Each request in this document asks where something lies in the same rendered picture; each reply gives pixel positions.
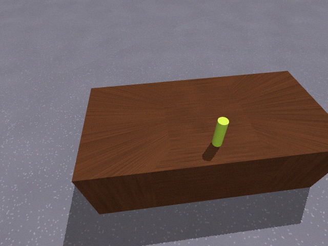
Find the can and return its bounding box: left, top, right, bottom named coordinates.
left=212, top=117, right=229, bottom=147

